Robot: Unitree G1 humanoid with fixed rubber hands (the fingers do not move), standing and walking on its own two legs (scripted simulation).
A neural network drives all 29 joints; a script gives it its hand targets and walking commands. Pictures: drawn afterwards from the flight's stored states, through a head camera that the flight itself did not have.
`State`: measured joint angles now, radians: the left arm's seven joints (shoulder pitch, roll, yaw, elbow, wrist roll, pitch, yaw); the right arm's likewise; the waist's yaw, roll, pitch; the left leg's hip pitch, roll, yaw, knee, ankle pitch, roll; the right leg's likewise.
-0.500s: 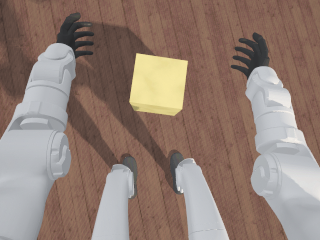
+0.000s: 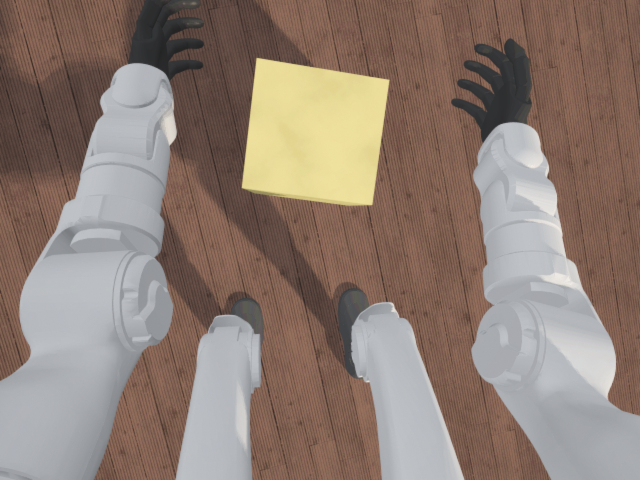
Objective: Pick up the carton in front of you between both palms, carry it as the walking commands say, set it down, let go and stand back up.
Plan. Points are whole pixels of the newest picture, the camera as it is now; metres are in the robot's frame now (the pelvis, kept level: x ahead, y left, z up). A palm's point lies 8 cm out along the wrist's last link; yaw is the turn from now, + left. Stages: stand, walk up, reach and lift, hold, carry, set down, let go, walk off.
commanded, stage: reach and lift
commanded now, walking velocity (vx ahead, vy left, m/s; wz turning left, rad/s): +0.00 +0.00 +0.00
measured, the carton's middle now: (311, 145) +0.51 -0.03 -0.47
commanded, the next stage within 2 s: none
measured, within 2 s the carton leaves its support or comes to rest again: leaves its support in 1.50 s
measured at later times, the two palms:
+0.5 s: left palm (200, 123) +0.53 +0.15 -0.36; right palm (426, 153) +0.47 -0.21 -0.36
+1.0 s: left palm (215, 128) +0.53 +0.13 -0.40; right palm (412, 150) +0.48 -0.20 -0.40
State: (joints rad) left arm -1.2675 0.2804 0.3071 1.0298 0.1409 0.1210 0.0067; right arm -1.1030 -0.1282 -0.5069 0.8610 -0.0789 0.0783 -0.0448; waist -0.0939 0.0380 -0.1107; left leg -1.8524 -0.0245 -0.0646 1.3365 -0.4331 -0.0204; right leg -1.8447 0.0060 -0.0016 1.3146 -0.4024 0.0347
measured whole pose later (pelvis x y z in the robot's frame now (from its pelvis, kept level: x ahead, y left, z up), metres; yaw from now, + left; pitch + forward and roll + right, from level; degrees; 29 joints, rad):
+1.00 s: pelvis -0.05 +0.00 -0.23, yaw +0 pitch +37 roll -2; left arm -1.61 0.42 -0.01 1.21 -0.19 0.08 0.08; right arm -1.50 -0.30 -0.18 1.14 0.21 0.06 -0.12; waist -0.08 0.00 0.41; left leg -2.25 -0.05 -0.07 2.23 -0.62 -0.05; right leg -2.25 0.03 0.00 2.20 -0.59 0.04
